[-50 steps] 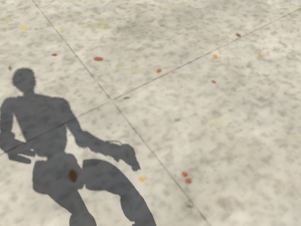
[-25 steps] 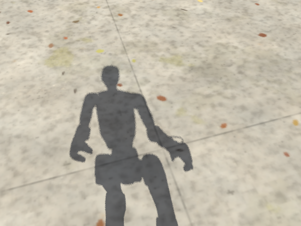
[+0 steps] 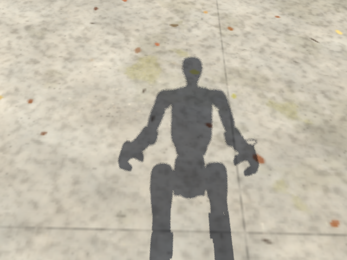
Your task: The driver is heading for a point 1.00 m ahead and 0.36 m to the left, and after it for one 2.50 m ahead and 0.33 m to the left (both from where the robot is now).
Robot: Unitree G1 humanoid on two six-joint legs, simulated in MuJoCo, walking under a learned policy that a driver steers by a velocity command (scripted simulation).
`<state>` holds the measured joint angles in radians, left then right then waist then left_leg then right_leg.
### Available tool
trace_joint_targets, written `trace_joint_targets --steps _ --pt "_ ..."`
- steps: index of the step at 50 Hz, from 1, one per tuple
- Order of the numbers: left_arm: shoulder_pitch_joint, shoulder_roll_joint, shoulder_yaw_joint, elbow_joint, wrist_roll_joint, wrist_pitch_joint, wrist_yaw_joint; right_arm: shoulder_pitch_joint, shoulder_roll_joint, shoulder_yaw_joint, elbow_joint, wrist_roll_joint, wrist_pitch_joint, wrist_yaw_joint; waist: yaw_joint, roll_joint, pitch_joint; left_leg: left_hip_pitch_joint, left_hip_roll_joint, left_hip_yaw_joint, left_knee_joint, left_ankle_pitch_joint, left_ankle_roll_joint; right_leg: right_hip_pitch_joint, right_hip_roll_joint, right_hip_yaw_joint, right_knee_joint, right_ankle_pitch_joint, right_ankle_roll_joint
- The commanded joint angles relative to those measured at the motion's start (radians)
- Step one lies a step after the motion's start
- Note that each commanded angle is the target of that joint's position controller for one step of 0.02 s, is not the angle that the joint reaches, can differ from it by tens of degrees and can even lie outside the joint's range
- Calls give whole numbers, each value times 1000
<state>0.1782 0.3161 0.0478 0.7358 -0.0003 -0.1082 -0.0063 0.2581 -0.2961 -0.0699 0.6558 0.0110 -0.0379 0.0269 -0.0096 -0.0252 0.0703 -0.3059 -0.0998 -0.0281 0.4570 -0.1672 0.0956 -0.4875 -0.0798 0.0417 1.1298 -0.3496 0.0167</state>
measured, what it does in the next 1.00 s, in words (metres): walks ahead, turning left: right foot, then left foot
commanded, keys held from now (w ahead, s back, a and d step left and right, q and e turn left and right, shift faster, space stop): w+q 0.36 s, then q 0.46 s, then w+q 0.06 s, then w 0.12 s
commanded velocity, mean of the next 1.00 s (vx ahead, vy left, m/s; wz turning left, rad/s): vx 0.32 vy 0.00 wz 0.58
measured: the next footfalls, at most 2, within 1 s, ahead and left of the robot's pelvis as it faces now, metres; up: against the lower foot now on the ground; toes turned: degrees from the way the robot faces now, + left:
right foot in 0.32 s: +0.38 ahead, -0.13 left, +0.00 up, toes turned +14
left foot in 0.76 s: +0.45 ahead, +0.16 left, +0.00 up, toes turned +28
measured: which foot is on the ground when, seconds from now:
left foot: down 0.00-0.32, up 0.34-0.74, down 0.76-1.00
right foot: up 0.00-0.30, down 0.32-0.76, up 0.78-1.00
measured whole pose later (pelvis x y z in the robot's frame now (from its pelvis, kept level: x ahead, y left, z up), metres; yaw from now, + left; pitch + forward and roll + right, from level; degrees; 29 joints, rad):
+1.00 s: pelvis +0.41 +0.03 +0.00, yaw +34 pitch +2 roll -1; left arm 0.11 0.32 0.06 0.76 0.00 -0.03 -0.01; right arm 0.21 -0.29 -0.07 0.60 0.00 0.00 -0.01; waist -0.02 -0.03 0.04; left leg -0.35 -0.07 -0.08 0.43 -0.12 0.07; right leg -0.51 -0.05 0.03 0.91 -0.34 0.05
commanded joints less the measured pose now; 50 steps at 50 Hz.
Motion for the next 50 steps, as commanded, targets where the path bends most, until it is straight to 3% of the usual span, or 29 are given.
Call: trace_joint_targets --steps 1,6,10,13,14,15,16,17,18,19,20,21,23,25,27,30,35,37,38,39,40,41,42,43,44,45,47,50 --pt "26 105 30 -61 17 3 2 -30 -139 -37 -71 -2 -26 -18 31 65 -110 133 260 -321 -230 241 213 -125 -33 21 -93 77 34" --pt "-163 44 5 -110 14 7 -5 39 -169 -45 -28 7 -17 -43 -35 87 -56 34 176 -227 -222 150 143 -57 35 3 -457 392 63" --pt "-244 71 12 -138 -5 -5 -20 106 -168 -46 10 17 -9 -47 -64 103 -50 86 206 -308 -163 55 117 2 70 32 -597 438 43" --pt "-204 103 29 -134 -7 -15 -24 106 -161 -47 19 16 1 -51 -33 141 -58 167 237 -391 -68 74 95 48 74 45 -633 310 4" --pt "-144 111 37 -119 -6 -19 -21 94 -151 -45 17 15 5 -50 0 151 -74 165 224 -396 -23 104 80 126 79 27 -662 290 -17" --pt "-48 136 53 -99 2 -23 -14 89 -118 -33 11 11 5 -47 49 139 -136 137 174 -364 91 151 49 285 57 29 -682 293 -50" --pt "98 187 67 -88 17 -25 -6 99 -59 -10 -7 -5 3 -44 105 37 -281 21 112 -287 364 21 11 545 -105 181 -659 250 -111" --pt "183 260 86 -53 26 -11 -9 241 -7 7 -31 27 -6 -43 47 -299 -406 -335 -23 -157 694 -424 -61 855 -329 659 -762 15 -279" --pt "168 170 68 -63 -1 -6 -16 232 -113 -9 -7 36 -7 -47 66 -216 -348 -462 62 -177 831 -407 -77 825 -347 768 -821 -225 -271" --pt "113 109 51 -77 1 1 -9 108 -171 -27 -18 28 -1 -48 93 -116 -206 -485 90 -160 861 -320 -91 694 -306 594 -833 -119 -231" --pt "52 90 41 -85 15 8 -5 46 -172 -31 -31 15 6 -52 75 -42 -131 -441 119 -128 848 -260 -104 563 -266 438 -828 125 -211" --pt "16 72 35 -79 20 13 -3 15 -164 -37 -43 2 10 -53 52 -34 -83 -406 137 -122 809 -240 -115 468 -229 319 -821 389 -205" --pt "-7 55 31 -65 20 10 -1 51 -121 -38 -42 10 29 -50 8 -84 -84 -316 164 -90 734 -242 -125 379 -179 151 -825 663 -193" --pt "-19 83 40 -44 12 11 2 30 -72 -25 -60 10 44 -49 1 -101 -80 -320 164 -49 638 -218 -143 359 -179 67 -849 782 -216" --pt "-27 119 54 -31 6 23 12 5 -53 -16 -75 6 51 -42 5 -94 -109 -307 174 -30 530 -120 -149 378 -193 12 -866 813 -230" --pt "-55 131 56 -22 -4 46 25 -46 -52 -13 -85 4 50 -20 18 -81 -130 -216 167 7 359 59 -133 373 -172 -95 -872 760 -206" --pt "-40 171 69 4 -36 65 21 -126 -93 -34 -130 1 59 12 28 -75 -109 -144 142 45 177 32 -76 430 -197 -142 -780 688 -168" --pt "-57 174 71 2 -50 71 23 -61 -120 -53 -123 -3 61 12 -18 -60 -132 -29 97 79 59 55 -33 422 -175 -176 -627 748 -131" --pt "-24 145 63 10 -43 72 20 31 -163 -75 -98 -6 59 0 -55 -2 -180 129 69 68 -18 184 8 360 -118 -208 -457 696 -86" --pt "10 99 44 -14 6 70 15 101 -276 -102 -105 -10 60 -27 -63 220 -255 368 284 -230 -14 655 105 124 -33 -236 -154 259 -7" --pt "58 58 20 -47 34 71 7 48 -322 -95 -142 -31 52 -29 2 333 -380 506 495 -601 -32 659 336 -133 120 -109 114 -377 41" --pt "-5 125 37 -27 10 77 1 28 -232 -74 -150 -19 43 -19 -56 161 -394 441 452 -532 -69 522 302 -150 75 33 167 -316 34" --pt "-32 133 40 -40 -12 80 -1 -1 -200 -63 -138 -4 33 -17 -33 126 -308 361 396 -437 -90 305 242 -174 46 34 132 -230 15" --pt "-35 122 41 -31 -6 81 4 -22 -178 -59 -126 16 32 -18 -13 69 -249 286 336 -397 -129 25 182 -180 16 31 45 -153 10" --pt "-55 134 46 -38 2 83 9 -53 -169 -54 -127 22 36 -23 -2 94 -198 195 304 -385 -175 -178 156 -155 6 25 -37 -95 11" --pt "-51 131 46 -36 1 86 6 -87 -166 -48 -138 6 38 -29 17 141 -174 116 277 -370 -213 -256 150 -103 15 4 -60 -41 16" --pt "-28 106 38 -25 0 80 2 -107 -154 -43 -143 -15 29 -40 23 173 -168 63 254 -338 -241 -260 153 -50 27 -17 -151 7 28" --pt "-50 63 20 -26 7 64 0 -75 -156 -42 -116 -11 17 -45 -3 165 -168 39 240 -294 -227 -228 141 24 32 -28 -319 59 36"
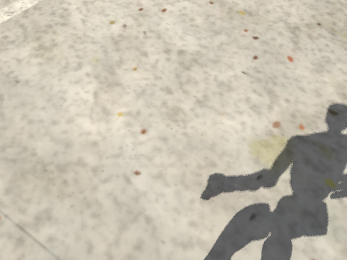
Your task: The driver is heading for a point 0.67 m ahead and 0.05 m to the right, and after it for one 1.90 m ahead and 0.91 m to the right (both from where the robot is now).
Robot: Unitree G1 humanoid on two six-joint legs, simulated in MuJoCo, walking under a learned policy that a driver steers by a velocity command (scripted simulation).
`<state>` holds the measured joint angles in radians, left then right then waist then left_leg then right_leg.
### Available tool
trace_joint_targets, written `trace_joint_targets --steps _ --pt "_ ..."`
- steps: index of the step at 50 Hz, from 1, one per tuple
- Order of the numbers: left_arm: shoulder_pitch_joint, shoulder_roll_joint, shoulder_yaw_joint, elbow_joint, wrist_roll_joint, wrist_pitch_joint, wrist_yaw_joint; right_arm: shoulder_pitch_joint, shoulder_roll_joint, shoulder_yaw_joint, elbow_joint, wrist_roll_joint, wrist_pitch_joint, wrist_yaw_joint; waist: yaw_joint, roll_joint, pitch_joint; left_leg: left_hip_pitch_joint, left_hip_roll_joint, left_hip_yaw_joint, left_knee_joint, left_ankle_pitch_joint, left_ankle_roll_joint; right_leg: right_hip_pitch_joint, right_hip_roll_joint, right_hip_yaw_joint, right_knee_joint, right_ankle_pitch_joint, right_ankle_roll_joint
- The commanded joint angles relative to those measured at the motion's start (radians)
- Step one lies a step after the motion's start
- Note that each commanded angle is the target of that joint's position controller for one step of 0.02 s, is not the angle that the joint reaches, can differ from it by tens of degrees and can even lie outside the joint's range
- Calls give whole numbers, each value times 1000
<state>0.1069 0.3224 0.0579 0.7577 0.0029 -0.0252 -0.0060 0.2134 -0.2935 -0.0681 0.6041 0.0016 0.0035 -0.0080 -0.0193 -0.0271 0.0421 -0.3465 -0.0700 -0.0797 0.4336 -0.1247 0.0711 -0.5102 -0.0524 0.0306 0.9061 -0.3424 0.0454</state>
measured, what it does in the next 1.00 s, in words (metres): walks ahead: right foot, then left foot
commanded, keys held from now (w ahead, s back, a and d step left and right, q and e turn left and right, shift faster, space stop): w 0.80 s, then w+e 0.20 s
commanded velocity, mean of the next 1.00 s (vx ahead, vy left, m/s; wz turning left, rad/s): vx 0.45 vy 0.00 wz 0.05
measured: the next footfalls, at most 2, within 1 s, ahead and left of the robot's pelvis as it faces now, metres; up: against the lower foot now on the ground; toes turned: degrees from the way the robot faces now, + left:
right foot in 0.20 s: +0.13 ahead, -0.15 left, +0.00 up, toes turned +3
left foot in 0.66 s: +0.44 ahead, +0.11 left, +0.00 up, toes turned +4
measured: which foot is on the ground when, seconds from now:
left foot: down 0.00-0.20, up 0.22-0.64, down 0.66-1.00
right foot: up 0.00-0.18, down 0.20-0.66, up 0.68-1.00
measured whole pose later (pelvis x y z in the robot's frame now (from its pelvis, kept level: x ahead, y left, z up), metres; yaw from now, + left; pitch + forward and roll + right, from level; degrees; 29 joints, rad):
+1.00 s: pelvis +0.46 +0.02 +0.00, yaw -1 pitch +1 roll +3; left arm 0.14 0.30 0.04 0.74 -0.02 -0.06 -0.02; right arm 0.33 -0.28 -0.06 0.84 -0.01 -0.10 0.01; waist -0.06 -0.05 0.02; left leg -0.01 -0.07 0.09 0.21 -0.22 0.05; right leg -0.70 -0.11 0.05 0.76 0.02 0.01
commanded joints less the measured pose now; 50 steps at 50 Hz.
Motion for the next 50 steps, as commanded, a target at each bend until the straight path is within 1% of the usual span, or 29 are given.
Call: trace_joint_targets --steps 1,5,7,8,9,10,11,12,13,15,17,20,23,27,29,30,31,32,33,34,35,36,37,38,39,42,46,48,50 --pt "8 52 6 -52 2 -24 -3 -14 -164 -44 -53 -1 -26 -8 -6 169 -136 76 217 -245 -201 -281 163 63 6 -20 -136 63 5" --pt "-9 70 7 -63 -12 -41 -14 25 -174 -39 -20 4 -28 6 -23 165 -88 45 249 -297 -185 -390 156 115 18 -29 -252 67 -28" --pt "45 63 7 -46 -13 -53 -18 11 -161 -30 -12 10 -25 11 17 147 -75 -19 231 -291 -147 -448 135 226 34 -53 -338 104 -59" --pt "93 60 9 -28 -11 -57 -18 8 -139 -22 -8 8 -24 12 44 136 -74 -61 204 -280 -111 -470 116 302 41 -57 -372 98 -71" --pt "165 67 12 -9 -7 -61 -14 -2 -98 -8 -8 4 -24 11 77 108 -72 -115 164 -251 -28 -479 84 379 6 -11 -419 59 -88" --pt "270 118 21 10 6 -66 -7 -23 -23 12 -18 2 -28 9 104 -47 -70 -228 69 -130 258 -449 18 463 -160 212 -552 -88 -139" --pt "314 236 51 27 17 -62 -14 -21 -29 11 -68 18 -47 9 83 -257 -25 -477 -8 14 474 -461 -24 531 -339 596 -714 -375 -276" --pt "290 194 44 14 11 -67 -14 -57 -112 -11 -66 30 -62 3 96 -188 38 -570 54 -36 605 -421 -25 502 -366 694 -752 -491 -325" --pt "258 142 29 4 2 -70 -9 -58 -136 -21 -52 30 -69 6 80 -139 54 -594 85 -49 640 -323 -23 506 -326 607 -733 -427 -295" --pt "222 109 17 -6 -2 -67 -6 -54 -111 -19 -29 7 -74 11 65 -104 34 -568 120 -18 616 -190 -37 506 -246 438 -735 -235 -249" --pt "234 94 10 0 0 -68 0 -79 -75 -14 -24 4 -79 13 70 -105 22 -500 131 16 556 -69 -58 479 -189 303 -758 -27 -227" --pt "273 88 8 19 -7 -63 6 -134 -30 0 -34 5 -81 18 88 -88 2 -435 127 56 414 43 -83 480 -148 166 -759 218 -218" --pt "318 104 10 42 -12 -54 10 -220 0 14 -52 12 -87 34 118 -90 13 -346 111 82 241 132 -91 463 -134 91 -752 321 -210" --pt "369 127 17 70 -22 -40 11 -302 -10 16 -72 25 -97 60 134 -88 51 -287 93 96 121 136 -72 495 -181 94 -736 358 -216" --pt "371 141 23 81 -28 -31 14 -302 -32 10 -77 25 -101 68 109 -97 50 -248 85 93 81 87 -40 542 -210 95 -703 463 -204" --pt "362 152 27 82 -29 -28 17 -269 -53 2 -69 23 -102 67 79 -106 26 -181 69 102 65 59 -20 560 -212 84 -657 611 -193" --pt "349 163 31 81 -32 -24 20 -189 -82 -13 -48 17 -101 62 26 -109 -33 -48 43 125 44 55 7 560 -198 53 -561 805 -177" --pt "341 154 27 77 -29 -22 22 -38 -125 -35 -1 14 -97 51 -53 -94 -132 173 34 134 29 84 40 508 -156 14 -392 905 -153" --pt "324 121 11 49 -6 -26 25 155 -181 -54 42 4 -90 36 -134 -27 -280 503 184 -22 88 88 98 296 -118 -5 -117 675 -123" --pt "446 -20 -32 19 0 -46 17 218 -272 -69 66 -2 -86 36 -68 273 -443 848 448 -515 18 -125 262 -100 69 -19 268 -39 -56" --pt "386 71 -10 32 -24 -69 12 224 -172 -44 71 7 -82 34 -107 246 -447 802 454 -645 -98 -237 257 -205 58 104 391 -214 -60" --pt "276 125 8 -6 -50 -82 6 153 -138 -28 75 9 -82 30 -96 203 -263 667 411 -485 -121 -191 213 -276 8 83 409 -147 -70" --pt "219 114 4 -19 -45 -88 8 91 -119 -21 72 8 -82 28 -66 122 -176 521 369 -367 -141 -83 191 -250 -37 53 365 -60 -71" --pt "192 102 7 -22 -25 -87 9 43 -96 -14 74 0 -84 32 -34 82 -109 397 329 -289 -174 13 182 -218 -61 42 307 -6 -63" --pt "213 90 10 -17 -18 -77 7 14 -75 -8 74 -11 -90 33 6 108 -95 316 302 -235 -204 71 178 -156 -85 51 273 34 -59" --pt "244 35 -1 -3 -21 -42 4 -14 -75 -13 101 -2 -110 34 51 110 -57 188 292 -127 -285 125 191 -102 -101 41 200 72 -32" --pt "115 24 -7 -43 -19 -34 -1 7 -108 -21 144 -11 -120 21 21 79 6 159 268 20 -328 161 159 -146 -91 50 -13 303 -22" --pt "45 15 -12 -62 -21 -42 -12 19 -124 -22 156 -9 -120 16 -6 70 20 158 252 87 -335 171 131 -106 -66 23 -149 419 -35" --pt "-23 8 -17 -88 -22 -45 -22 58 -143 -25 179 -3 -118 13 -37 57 31 208 273 111 -340 160 121 -102 -51 3 -226 466 -48"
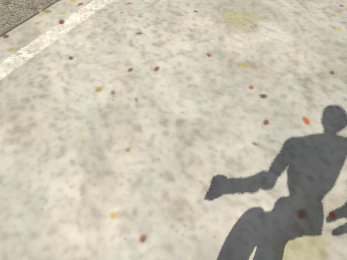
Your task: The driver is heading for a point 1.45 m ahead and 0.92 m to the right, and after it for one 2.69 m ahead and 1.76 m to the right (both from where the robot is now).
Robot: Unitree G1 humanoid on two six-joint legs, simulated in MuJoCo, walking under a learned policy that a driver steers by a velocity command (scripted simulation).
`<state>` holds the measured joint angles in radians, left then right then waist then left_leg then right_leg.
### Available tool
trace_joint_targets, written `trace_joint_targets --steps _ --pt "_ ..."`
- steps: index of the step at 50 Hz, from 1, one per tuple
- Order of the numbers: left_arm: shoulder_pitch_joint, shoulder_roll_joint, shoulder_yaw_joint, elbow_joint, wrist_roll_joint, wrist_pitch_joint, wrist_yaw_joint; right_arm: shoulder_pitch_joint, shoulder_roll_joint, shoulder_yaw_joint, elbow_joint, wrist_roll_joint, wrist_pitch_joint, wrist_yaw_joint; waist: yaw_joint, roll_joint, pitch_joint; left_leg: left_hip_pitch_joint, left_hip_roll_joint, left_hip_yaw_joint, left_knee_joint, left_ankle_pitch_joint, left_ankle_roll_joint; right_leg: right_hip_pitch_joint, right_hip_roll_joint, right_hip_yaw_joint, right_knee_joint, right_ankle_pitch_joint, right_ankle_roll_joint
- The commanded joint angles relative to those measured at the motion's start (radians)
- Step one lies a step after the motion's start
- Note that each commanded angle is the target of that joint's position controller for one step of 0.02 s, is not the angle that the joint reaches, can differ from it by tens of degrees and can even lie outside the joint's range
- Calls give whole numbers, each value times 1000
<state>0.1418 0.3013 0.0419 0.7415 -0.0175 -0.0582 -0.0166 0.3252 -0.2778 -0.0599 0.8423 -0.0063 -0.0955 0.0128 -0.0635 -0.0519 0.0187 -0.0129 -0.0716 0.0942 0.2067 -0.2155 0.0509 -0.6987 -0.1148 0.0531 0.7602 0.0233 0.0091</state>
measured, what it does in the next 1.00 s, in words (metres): walks ahead, turning right: right foot, then left foot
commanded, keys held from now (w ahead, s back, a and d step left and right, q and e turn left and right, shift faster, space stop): w+e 1.00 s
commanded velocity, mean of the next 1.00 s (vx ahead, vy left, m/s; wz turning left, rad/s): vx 0.50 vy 0.00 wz -0.53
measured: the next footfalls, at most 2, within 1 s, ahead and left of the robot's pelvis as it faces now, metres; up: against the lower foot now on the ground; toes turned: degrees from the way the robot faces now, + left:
right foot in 0.18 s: +0.28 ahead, -0.14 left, +0.00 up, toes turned -7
left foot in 0.66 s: +0.59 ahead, +0.00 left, +0.00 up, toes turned -26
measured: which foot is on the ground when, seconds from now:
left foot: down 0.00-0.20, up 0.22-0.64, down 0.66-1.00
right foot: up 0.00-0.16, down 0.18-0.66, up 0.68-1.00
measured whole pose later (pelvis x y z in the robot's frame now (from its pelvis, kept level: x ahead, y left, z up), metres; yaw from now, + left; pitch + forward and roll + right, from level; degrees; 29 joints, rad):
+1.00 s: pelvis +0.56 -0.10 +0.00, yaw -34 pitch +1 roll +2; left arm 0.16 0.31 0.07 0.60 -0.02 -0.02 -0.02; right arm 0.33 -0.29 -0.06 0.86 0.00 -0.09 0.00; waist -0.09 -0.05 0.04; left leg -0.02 -0.02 0.15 0.26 -0.26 0.02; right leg -0.70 -0.10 0.05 0.86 -0.07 0.01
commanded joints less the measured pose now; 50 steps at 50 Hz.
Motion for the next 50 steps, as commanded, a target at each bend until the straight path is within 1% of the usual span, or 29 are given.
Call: trace_joint_targets --steps 1,4,6,7,8,9,10,11,12,13,14,15,16,19,24,26,29,31,32,33,34,35,36,37,38,40,42,45,50 --pt "-83 31 -1 -86 -3 -12 -17 -36 -165 -35 -47 9 -14 -8 -2 76 60 -80 289 -54 -105 255 136 69 15 -18 -106 100 -21" --pt "-139 43 2 -129 -1 -10 -34 -5 -177 -41 -19 18 9 -13 -11 72 69 69 329 -29 -39 334 111 10 30 -34 -160 9 -55" --pt "-125 62 12 -150 3 -7 -45 -14 -198 -47 -18 20 28 -20 14 97 39 126 336 -1 65 587 86 60 72 -87 -169 -105 -86" --pt "-75 84 25 -148 4 -3 -46 -22 -213 -50 -22 20 38 -26 45 120 -7 138 331 18 162 776 71 142 109 -123 -162 -160 -105" --pt "50 119 48 -123 3 0 -44 -35 -216 -50 -28 18 50 -34 118 118 -80 108 306 52 338 897 47 308 155 -151 -191 -156 -132" --pt "217 183 82 -85 -2 6 -30 -26 -197 -40 -41 10 52 -44 192 78 -173 -55 267 71 585 796 10 586 144 -79 -208 -116 -174" --pt "291 310 113 -81 -4 9 -17 75 -83 1 -92 -17 29 -31 146 -159 -305 -509 114 66 994 175 -60 1008 -121 416 -231 -211 -354" --pt "309 252 92 -100 -9 5 -18 41 -95 10 -89 -15 -11 -12 164 -146 -438 -692 4 -148 1155 -358 -68 1138 -227 799 -415 -311 -435" --pt "286 193 72 -97 4 0 -17 -64 -165 -12 -116 31 -34 3 189 -86 -323 -787 69 -212 1188 -296 -45 1070 -197 666 -446 -326 -370" --pt "230 171 68 -103 6 -4 -14 -120 -156 -5 -137 39 -48 5 165 -18 -207 -793 112 -194 1123 -211 -31 924 -157 534 -451 -266 -334" --pt "167 150 61 -114 6 -3 -11 -138 -146 -5 -137 20 -50 -3 123 50 -125 -752 148 -184 1027 -157 -34 772 -118 431 -464 -162 -309" --pt "123 125 52 -130 16 -4 -8 -130 -153 -13 -133 5 -41 -9 85 37 -89 -676 174 -185 959 -119 -42 657 -87 364 -486 -62 -297" --pt "100 116 49 -144 22 -4 -6 -115 -148 -14 -134 -1 -29 -10 60 16 -80 -623 179 -186 928 -100 -54 588 -66 341 -509 -20 -299" --pt "106 136 57 -140 11 -9 9 -116 -112 -7 -139 -12 -3 -15 44 7 -58 -589 168 -158 801 -32 -105 476 -34 256 -540 74 -309" --pt "177 164 69 -110 0 4 31 -312 -70 13 -187 -3 -9 -6 116 -23 -19 -498 100 -146 423 284 -129 408 33 193 -526 -71 -234" --pt "210 170 73 -94 -5 8 32 -354 -86 9 -202 9 -15 1 132 -33 -16 -467 82 -161 362 311 -124 430 14 238 -506 -124 -223" --pt "224 155 72 -84 -8 16 37 -352 -129 -8 -207 15 -27 9 116 -52 -18 -439 80 -196 291 236 -96 518 -21 330 -425 -170 -203" --pt "204 145 72 -88 -4 23 38 -279 -149 -22 -189 17 -37 9 70 -79 -30 -343 77 -179 257 163 -60 533 -18 365 -352 -148 -181" --pt "201 112 61 -93 -1 24 36 -191 -171 -37 -167 10 -41 3 27 -71 -80 -205 93 -176 230 150 -31 510 27 340 -258 -123 -152" --pt "210 49 37 -107 10 22 32 -55 -219 -52 -154 -7 -44 -5 -29 24 -206 31 246 -317 238 75 30 411 89 260 1 -221 -115" --pt "358 -18 15 -135 -12 12 29 40 -308 -74 -124 -14 -28 -6 27 345 -335 361 475 -764 166 -124 201 65 231 120 337 -607 -42" --pt "348 84 30 -119 -27 11 35 38 -232 -62 -120 11 -22 2 3 308 -291 344 500 -911 90 -396 206 -87 153 127 487 -604 -28" --pt "234 154 51 -125 -21 15 37 -8 -166 -43 -136 13 -18 -2 -26 206 -161 226 448 -759 73 -379 155 -117 117 120 528 -510 -24" --pt "174 154 54 -136 -9 21 40 -61 -140 -32 -141 3 -12 -3 -14 144 -91 113 404 -614 69 -234 123 -90 83 89 515 -436 -18" --pt "140 141 56 -148 2 23 36 -92 -111 -23 -136 -2 -8 -4 0 141 -36 25 365 -512 51 -111 118 -69 57 88 473 -386 -14" --pt "149 102 54 -155 -10 29 23 -109 -91 -16 -122 -7 -12 -10 32 184 -13 -63 316 -376 7 6 103 2 20 72 421 -337 -14" --pt "135 66 47 -167 -12 37 18 -100 -105 -22 -104 1 -18 -10 37 170 -2 -82 318 -296 -25 86 120 -8 10 52 380 -313 -8" --pt "82 48 39 -193 -5 40 13 -91 -142 -34 -81 0 -19 -12 33 133 9 -62 335 -206 -48 215 141 -52 -1 46 271 -219 7" --pt "-56 22 24 -224 -5 24 -17 -67 -175 -37 -51 7 -4 -17 -14 109 41 -34 305 -34 -48 304 105 11 18 -31 3 0 -10"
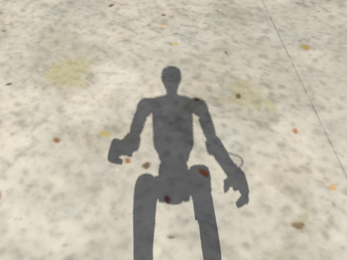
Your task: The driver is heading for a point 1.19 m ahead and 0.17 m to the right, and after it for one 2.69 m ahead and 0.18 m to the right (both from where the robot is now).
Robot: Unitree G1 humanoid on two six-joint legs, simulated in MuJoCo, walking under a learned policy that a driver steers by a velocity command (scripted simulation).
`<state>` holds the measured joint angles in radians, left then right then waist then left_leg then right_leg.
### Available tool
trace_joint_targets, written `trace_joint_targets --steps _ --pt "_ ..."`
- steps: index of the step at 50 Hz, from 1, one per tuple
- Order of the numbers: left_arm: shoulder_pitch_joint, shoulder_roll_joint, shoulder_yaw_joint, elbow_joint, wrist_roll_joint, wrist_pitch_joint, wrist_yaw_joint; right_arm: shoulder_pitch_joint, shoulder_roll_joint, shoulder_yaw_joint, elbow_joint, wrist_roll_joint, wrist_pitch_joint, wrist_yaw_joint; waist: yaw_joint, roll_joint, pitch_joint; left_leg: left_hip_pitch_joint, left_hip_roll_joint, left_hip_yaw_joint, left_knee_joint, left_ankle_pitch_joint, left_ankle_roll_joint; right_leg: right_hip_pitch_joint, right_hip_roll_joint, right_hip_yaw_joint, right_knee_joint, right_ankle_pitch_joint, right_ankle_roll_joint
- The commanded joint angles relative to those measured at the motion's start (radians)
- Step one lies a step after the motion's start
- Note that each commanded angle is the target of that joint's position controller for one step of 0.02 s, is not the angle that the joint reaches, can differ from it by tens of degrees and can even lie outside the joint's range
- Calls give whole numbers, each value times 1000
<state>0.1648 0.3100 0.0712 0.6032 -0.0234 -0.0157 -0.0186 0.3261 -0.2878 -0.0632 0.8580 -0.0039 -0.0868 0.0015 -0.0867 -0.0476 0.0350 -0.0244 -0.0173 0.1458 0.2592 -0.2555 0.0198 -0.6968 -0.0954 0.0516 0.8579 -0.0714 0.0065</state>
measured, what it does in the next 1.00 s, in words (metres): walks ahead, turning right: right foot, then left foot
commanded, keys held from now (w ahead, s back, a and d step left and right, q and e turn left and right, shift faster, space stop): w+e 0.34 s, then w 0.66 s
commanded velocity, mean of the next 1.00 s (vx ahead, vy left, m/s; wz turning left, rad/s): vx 0.50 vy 0.00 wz -0.34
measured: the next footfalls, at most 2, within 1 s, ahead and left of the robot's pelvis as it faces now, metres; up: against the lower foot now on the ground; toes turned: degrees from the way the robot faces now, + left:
right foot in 0.18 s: +0.27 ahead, -0.14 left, +0.00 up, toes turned -9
left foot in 0.66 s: +0.59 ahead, +0.01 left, +0.00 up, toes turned -18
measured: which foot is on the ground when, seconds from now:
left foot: down 0.00-0.18, up 0.20-0.64, down 0.66-1.00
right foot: up 0.00-0.16, down 0.18-0.68, up 0.70-1.00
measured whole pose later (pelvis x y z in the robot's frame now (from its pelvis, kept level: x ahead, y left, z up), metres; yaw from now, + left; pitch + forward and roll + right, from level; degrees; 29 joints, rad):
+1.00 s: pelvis +0.57 -0.08 +0.00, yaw -18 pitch +2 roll +1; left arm 0.15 0.28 0.05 0.68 0.00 -0.06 0.00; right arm 0.36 -0.27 -0.04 0.85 0.01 -0.08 0.02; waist -0.08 -0.04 0.02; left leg -0.07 -0.06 0.02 0.24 -0.20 0.06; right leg -0.65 -0.10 0.05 0.76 -0.06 0.01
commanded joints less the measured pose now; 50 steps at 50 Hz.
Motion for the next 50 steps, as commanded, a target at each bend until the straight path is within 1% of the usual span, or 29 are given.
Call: trace_joint_targets --steps 1,3,5,7,8,9,10,11,12,13,14,16,18,23,26,28,31,32,33,34,35,36,37,38,39,40,43,46,50 --pt "-108 10 -7 -96 0 -20 -22 -50 -173 -35 -58 8 -8 -6 0 100 34 -3 257 -69 -97 351 132 16 4 -46 -132 100 -15" --pt "-151 13 -7 -116 -4 -20 -34 -24 -190 -40 -42 17 4 -6 -7 101 51 52 277 -43 -79 401 121 21 15 -71 -189 70 -35" --pt "-152 36 3 -130 -2 -19 -42 -22 -213 -47 -37 27 16 -8 18 116 38 102 289 -6 -8 618 103 73 51 -109 -226 -13 -70" --pt "-53 85 30 -116 6 -10 -41 -26 -248 -58 -41 34 29 -18 92 151 -40 126 286 31 185 956 84 236 124 -160 -235 -111 -118" --pt "95 127 56 -79 4 -6 -33 -41 -246 -57 -46 38 35 -22 180 133 -117 60 262 56 374 983 60 444 162 -167 -294 -61 -155" --pt "271 190 88 -34 0 6 -13 -33 -211 -43 -60 21 30 -26 261 62 -206 -166 226 55 654 747 23 756 111 -44 -313 -40 -202" --pt "236 310 99 -39 -11 -1 -3 76 -54 10 -121 -27 8 -6 124 -234 -293 -638 31 0 1029 -266 -37 1111 -171 512 -365 -145 -386" --pt "282 229 76 -68 -4 -17 -7 -17 -133 2 -132 4 -31 10 206 -132 -450 -747 -3 -233 1155 -336 -30 1160 -245 788 -527 -327 -443" --pt "248 180 59 -51 8 -32 -11 -131 -182 -13 -167 44 -49 17 220 -73 -291 -820 46 -244 1135 -230 -12 1055 -210 643 -559 -266 -378" --pt "190 161 52 -48 7 -40 -11 -151 -164 -5 -176 38 -59 13 174 2 -192 -787 86 -239 1041 -140 -5 900 -167 524 -563 -166 -344" --pt "124 135 43 -56 9 -41 -9 -148 -160 -6 -164 14 -59 6 129 40 -131 -725 113 -236 956 -99 -15 763 -128 432 -570 -45 -320" --pt "67 114 32 -70 25 -45 -3 -109 -164 -14 -156 -1 -37 6 72 12 -98 -611 134 -240 876 -57 -37 606 -86 353 -608 90 -313" --pt "68 114 31 -53 17 -50 7 -101 -132 -8 -149 -10 -17 6 59 15 -81 -583 131 -213 795 -27 -71 521 -72 286 -628 172 -317" --pt "136 132 32 7 13 -49 28 -274 -62 24 -179 -9 -15 16 131 -12 -29 -500 91 -177 428 333 -94 428 4 136 -641 96 -243" --pt "193 146 34 48 7 -51 23 -351 -79 21 -202 9 -21 27 167 -22 -3 -480 71 -186 327 399 -74 472 -34 173 -634 0 -230" --pt "216 143 34 70 3 -48 23 -376 -100 14 -217 10 -26 33 171 -27 10 -512 69 -198 278 347 -46 554 -71 210 -593 -1 -224" --pt "220 147 37 93 7 -35 26 -332 -122 1 -215 9 -32 38 139 -58 9 -475 55 -183 242 217 2 645 -112 248 -526 113 -199" --pt "203 142 35 93 7 -30 27 -265 -136 -9 -197 6 -34 35 98 -58 -22 -381 32 -154 210 200 25 651 -87 229 -453 242 -181" --pt "202 115 23 90 13 -28 27 -144 -171 -27 -167 0 -37 30 42 -35 -115 -197 50 -163 216 230 62 619 -29 182 -293 330 -152" --pt "237 68 3 69 30 -29 30 12 -236 -44 -152 -12 -38 26 0 81 -280 108 225 -369 260 250 148 432 55 121 6 134 -104" --pt "352 6 -15 69 8 -44 29 96 -274 -59 -111 -4 -25 35 31 376 -379 371 389 -819 115 -34 281 95 195 58 316 -449 -32" --pt "293 95 0 77 -5 -50 28 98 -182 -34 -111 24 -23 39 -4 267 -311 354 384 -895 40 -255 256 -30 151 140 419 -496 -35" --pt "183 133 11 53 -13 -53 26 28 -147 -22 -122 22 -19 34 -7 181 -176 234 359 -755 24 -240 217 -80 103 108 428 -407 -39" --pt "118 126 7 39 -1 -57 27 -29 -135 -16 -134 7 -13 31 11 110 -104 111 321 -650 9 -129 201 -60 60 67 391 -331 -39" --pt "90 112 9 32 12 -60 26 -62 -117 -9 -135 -2 -11 30 33 97 -54 18 287 -579 -14 -25 202 -36 29 56 331 -277 -36" --pt "105 97 10 35 14 -59 23 -77 -102 -3 -136 -11 -14 27 60 124 -52 -36 260 -527 -34 57 196 18 5 54 292 -240 -34" --pt "123 51 1 45 15 -48 22 -69 -107 -4 -119 4 -21 24 82 142 -49 -92 235 -422 -81 204 216 52 -11 24 197 -212 -12" --pt "30 29 -11 19 23 -50 21 -45 -143 -13 -98 9 -17 15 62 114 -20 -94 225 -344 -116 288 216 17 -21 6 26 -77 11" --pt "-97 7 -21 -3 15 -64 6 9 -159 -15 -67 20 -4 8 16 112 4 -95 188 -249 -119 308 180 86 12 -29 -207 123 13"
Velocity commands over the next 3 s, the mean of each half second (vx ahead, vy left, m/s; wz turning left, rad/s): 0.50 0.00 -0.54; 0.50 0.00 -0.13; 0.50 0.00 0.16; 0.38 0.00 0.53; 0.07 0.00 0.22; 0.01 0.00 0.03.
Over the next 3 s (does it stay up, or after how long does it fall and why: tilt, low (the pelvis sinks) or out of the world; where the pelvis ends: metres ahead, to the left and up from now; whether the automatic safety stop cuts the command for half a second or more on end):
stays up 1.19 -0.21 -0.01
